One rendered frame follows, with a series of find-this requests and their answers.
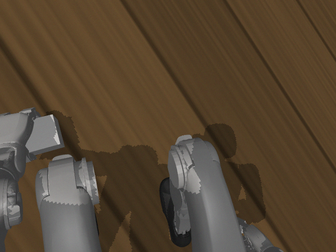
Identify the carton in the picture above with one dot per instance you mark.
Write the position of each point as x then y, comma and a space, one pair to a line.
46, 135

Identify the left robot hand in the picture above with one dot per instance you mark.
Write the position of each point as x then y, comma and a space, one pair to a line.
17, 127

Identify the left robot arm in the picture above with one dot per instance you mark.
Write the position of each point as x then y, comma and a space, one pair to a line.
12, 168

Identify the right robot hand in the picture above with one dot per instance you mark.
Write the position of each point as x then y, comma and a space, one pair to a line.
254, 239

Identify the right robot foot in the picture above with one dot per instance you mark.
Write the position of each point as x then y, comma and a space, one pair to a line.
168, 210

